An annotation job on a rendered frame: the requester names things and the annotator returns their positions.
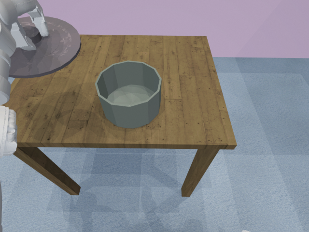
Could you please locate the knob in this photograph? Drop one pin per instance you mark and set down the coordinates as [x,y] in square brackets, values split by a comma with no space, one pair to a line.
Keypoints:
[33,33]

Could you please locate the lid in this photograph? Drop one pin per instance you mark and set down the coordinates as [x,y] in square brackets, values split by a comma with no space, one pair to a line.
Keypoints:
[53,52]

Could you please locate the table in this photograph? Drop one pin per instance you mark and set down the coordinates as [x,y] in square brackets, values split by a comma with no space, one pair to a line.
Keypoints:
[63,109]

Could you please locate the robot left forearm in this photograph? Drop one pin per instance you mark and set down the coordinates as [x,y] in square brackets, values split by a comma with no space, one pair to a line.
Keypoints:
[8,16]

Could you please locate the left robot upper arm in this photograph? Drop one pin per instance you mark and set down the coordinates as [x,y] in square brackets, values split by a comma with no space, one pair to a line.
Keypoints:
[8,139]

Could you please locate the pot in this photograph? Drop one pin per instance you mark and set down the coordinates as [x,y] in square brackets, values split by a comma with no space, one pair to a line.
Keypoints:
[130,93]

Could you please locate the left robot hand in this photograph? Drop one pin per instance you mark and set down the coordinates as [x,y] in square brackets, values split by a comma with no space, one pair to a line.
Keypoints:
[33,8]

